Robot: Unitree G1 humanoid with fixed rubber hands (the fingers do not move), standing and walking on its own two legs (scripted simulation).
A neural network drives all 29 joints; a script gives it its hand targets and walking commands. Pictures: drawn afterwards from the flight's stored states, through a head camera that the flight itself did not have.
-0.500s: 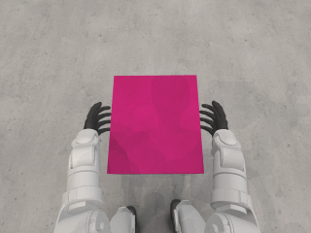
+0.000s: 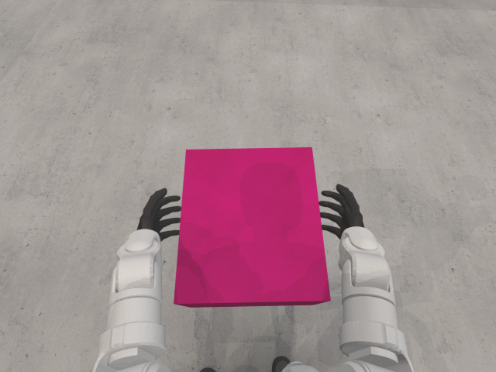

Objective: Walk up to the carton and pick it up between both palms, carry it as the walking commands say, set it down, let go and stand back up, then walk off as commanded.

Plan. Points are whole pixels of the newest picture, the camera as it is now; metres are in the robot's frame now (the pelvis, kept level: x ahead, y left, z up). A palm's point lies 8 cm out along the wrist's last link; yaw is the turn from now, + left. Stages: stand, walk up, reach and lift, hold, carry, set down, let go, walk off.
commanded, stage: reach and lift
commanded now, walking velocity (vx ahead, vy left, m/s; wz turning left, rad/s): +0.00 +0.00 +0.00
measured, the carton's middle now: (250, 228) +0.38 -0.02 -0.09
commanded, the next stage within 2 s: hold in 1.76 s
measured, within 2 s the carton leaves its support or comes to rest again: neither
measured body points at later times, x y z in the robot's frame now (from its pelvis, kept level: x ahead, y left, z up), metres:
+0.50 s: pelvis +0.02 +0.00 +0.02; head +0.01 +0.00 +0.47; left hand +0.34 +0.15 +0.05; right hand +0.32 -0.19 +0.05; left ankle +0.02 +0.13 -0.73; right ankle +0.04 -0.13 -0.73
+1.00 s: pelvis +0.02 +0.00 +0.02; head +0.00 +0.00 +0.47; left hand +0.32 +0.16 +0.06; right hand +0.32 -0.17 +0.06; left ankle +0.02 +0.13 -0.73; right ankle +0.04 -0.13 -0.73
